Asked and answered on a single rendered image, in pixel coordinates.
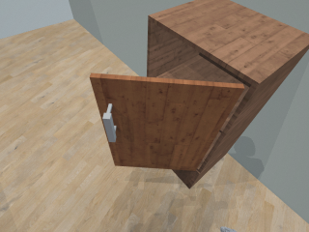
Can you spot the handle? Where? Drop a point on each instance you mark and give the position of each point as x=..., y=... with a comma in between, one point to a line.
x=109, y=124

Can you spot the cupboard door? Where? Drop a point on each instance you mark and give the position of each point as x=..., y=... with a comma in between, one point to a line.
x=163, y=123

